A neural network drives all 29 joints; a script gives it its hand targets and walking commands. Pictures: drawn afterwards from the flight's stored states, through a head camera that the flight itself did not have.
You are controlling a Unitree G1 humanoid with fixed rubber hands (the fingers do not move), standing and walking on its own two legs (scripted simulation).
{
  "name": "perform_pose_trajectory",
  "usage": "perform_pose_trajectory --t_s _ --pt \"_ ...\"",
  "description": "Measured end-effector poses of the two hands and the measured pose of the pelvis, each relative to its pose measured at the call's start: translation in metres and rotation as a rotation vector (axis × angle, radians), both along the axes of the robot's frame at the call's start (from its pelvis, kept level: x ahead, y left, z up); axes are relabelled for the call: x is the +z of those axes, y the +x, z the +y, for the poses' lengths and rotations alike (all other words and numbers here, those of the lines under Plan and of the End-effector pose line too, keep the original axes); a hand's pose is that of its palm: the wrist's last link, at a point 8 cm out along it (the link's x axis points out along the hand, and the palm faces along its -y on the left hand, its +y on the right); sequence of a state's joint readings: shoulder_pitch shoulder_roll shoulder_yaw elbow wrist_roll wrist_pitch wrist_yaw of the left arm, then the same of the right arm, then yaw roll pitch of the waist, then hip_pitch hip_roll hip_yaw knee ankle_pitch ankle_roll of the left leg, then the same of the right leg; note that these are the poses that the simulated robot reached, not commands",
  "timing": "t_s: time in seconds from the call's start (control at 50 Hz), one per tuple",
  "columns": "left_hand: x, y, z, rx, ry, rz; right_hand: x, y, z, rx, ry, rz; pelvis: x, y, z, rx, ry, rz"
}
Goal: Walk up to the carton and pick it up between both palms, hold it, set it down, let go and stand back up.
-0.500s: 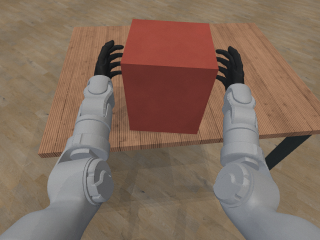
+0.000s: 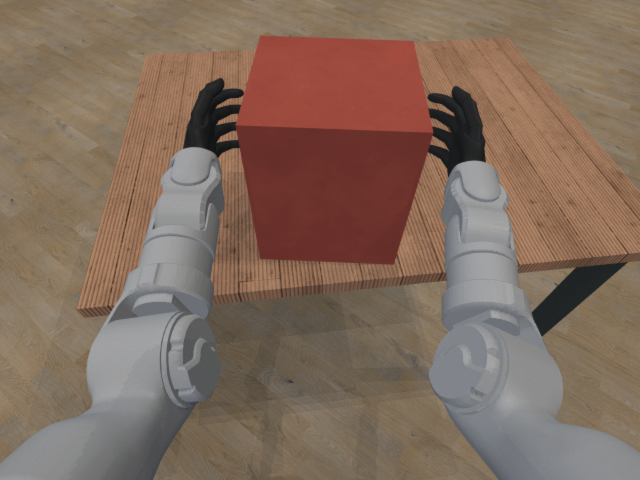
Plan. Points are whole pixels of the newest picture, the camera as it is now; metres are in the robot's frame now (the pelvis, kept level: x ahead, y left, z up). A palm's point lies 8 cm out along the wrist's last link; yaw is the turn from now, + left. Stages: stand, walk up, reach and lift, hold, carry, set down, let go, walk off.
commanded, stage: set down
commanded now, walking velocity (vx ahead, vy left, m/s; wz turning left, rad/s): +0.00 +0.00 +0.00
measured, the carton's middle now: (331, 157) +0.56 -0.06 +0.08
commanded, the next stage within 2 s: none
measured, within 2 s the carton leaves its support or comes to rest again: rests again in 0.96 s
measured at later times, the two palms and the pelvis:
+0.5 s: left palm (201, 147) +0.49 +0.10 +0.17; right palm (464, 158) +0.45 -0.20 +0.16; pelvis -0.01 +0.01 +0.00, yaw -1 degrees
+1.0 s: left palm (188, 128) +0.47 +0.11 +0.20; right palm (485, 139) +0.43 -0.20 +0.20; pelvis -0.05 +0.00 -0.01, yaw -3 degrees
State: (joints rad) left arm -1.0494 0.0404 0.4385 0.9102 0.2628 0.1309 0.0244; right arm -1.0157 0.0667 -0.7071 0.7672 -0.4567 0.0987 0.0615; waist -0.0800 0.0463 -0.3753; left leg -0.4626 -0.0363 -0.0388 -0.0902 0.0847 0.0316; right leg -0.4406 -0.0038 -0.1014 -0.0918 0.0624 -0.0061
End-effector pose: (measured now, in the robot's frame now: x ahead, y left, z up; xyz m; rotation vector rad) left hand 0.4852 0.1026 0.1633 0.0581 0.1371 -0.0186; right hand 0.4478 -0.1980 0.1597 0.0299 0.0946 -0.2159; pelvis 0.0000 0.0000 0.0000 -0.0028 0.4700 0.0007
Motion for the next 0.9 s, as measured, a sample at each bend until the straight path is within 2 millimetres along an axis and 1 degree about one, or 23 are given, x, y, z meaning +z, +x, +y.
perform_pose_trajectory --t_s 0.54,0.7,0.8,0.9 --pt "0.004 0.001 0.002 -0.012 0.02 0.048 0.003 0.0 -0.001 0.015 0.013 0.042 -0.001 -0.012 0.006 -0.028 0.0 0.021" --pt "0.009 -0.001 0.003 -0.002 0.015 0.099 0.009 -0.003 -0.002 0.042 0.006 0.094 -0.001 -0.017 0.005 -0.036 0.0 0.027" --pt "0.016 -0.006 0.002 0.022 0.009 0.131 0.02 -0.005 -0.001 0.039 -0.017 0.107 -0.002 -0.025 0.004 -0.046 -0.001 0.018" --pt "0.022 -0.014 0.005 0.039 0.007 0.138 0.031 -0.009 0.001 0.06 0.0 0.107 -0.002 -0.034 0.002 -0.045 -0.002 0.01"
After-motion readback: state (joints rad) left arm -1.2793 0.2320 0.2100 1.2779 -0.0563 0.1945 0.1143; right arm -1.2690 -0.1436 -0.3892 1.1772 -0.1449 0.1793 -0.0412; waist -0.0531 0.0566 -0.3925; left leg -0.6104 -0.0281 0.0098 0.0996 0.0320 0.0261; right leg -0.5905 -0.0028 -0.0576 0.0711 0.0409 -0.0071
